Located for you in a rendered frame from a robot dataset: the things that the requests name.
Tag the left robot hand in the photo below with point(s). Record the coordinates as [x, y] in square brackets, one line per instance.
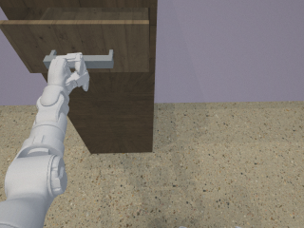
[59, 73]

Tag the left robot upper arm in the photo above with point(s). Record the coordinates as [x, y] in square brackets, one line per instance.
[32, 185]

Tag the cabinet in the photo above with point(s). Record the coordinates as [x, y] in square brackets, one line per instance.
[116, 113]

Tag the drawer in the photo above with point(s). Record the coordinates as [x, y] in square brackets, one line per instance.
[90, 31]

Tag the robot left forearm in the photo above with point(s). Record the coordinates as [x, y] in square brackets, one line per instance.
[49, 128]

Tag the handle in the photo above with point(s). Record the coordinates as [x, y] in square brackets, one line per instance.
[91, 61]

